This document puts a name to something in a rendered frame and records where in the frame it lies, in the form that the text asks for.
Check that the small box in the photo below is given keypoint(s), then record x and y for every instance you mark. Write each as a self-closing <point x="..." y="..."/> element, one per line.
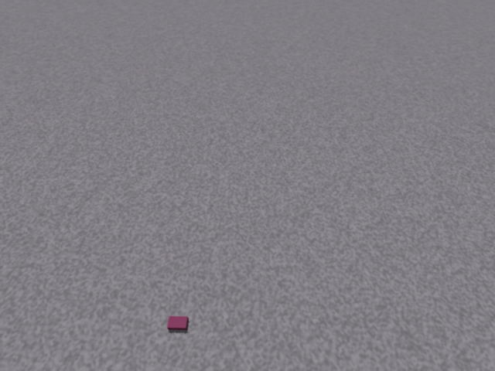
<point x="177" y="323"/>

